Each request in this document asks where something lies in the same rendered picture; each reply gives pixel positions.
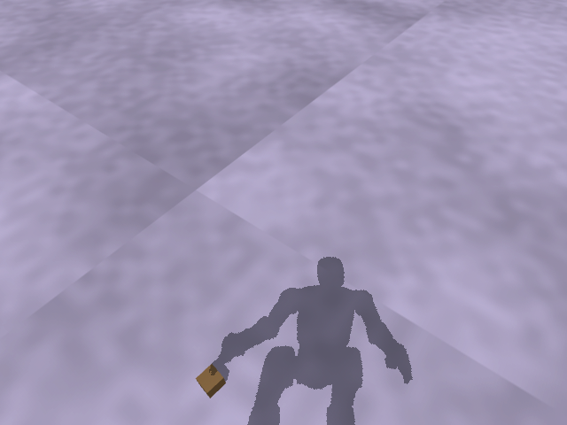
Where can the small box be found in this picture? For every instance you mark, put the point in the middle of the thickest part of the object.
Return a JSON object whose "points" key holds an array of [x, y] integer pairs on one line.
{"points": [[210, 380]]}

